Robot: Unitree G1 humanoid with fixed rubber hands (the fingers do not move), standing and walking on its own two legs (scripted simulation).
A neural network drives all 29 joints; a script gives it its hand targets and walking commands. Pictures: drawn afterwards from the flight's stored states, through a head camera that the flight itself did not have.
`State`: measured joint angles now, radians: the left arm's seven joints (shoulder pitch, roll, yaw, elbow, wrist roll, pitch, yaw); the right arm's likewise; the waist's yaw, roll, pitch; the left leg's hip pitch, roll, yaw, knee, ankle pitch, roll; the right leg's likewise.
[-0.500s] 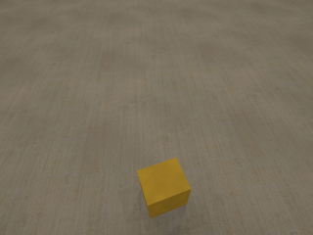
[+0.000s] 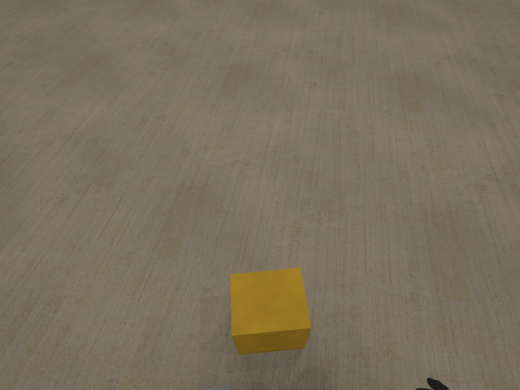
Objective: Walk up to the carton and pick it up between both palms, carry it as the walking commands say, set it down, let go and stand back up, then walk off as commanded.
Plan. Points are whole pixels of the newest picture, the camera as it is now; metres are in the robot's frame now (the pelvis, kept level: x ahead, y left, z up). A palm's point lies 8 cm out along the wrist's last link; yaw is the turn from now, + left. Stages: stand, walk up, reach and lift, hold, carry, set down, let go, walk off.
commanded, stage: walk up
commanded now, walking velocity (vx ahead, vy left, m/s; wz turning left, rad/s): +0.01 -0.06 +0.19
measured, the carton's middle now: (268, 312) +0.44 +0.03 -0.65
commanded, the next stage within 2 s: none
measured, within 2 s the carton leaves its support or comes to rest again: neither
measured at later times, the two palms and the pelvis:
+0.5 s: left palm out of the picture +0.04 +0.25 -0.14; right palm out of the picture +0.05 -0.24 -0.13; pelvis +0.01 +0.01 +0.00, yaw +4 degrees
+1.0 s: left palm out of the picture +0.00 +0.30 -0.15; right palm out of the picture +0.09 -0.17 -0.13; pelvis +0.02 +0.06 +0.00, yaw +4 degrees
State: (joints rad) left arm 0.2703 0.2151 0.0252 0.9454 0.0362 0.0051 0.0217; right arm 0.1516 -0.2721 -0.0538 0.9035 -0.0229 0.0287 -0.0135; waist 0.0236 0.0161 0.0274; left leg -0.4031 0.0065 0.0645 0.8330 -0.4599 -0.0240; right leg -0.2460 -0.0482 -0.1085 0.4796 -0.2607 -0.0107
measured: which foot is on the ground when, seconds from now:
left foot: up 0.00-0.12, down 0.14-0.52, up 0.54-0.78, down 0.80-1.00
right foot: down 0.00-0.16, up 0.18-0.50, down 0.52-0.82, up 0.84-1.00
